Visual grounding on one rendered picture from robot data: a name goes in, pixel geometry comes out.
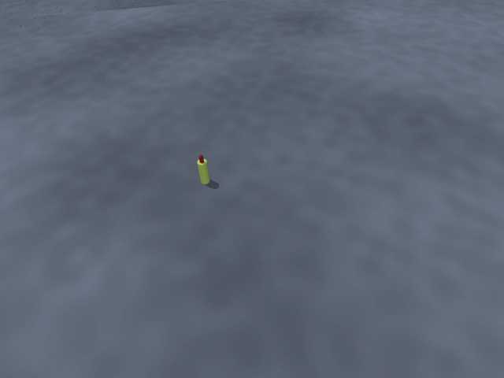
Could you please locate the bottle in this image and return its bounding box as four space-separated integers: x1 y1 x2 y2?
197 155 210 184

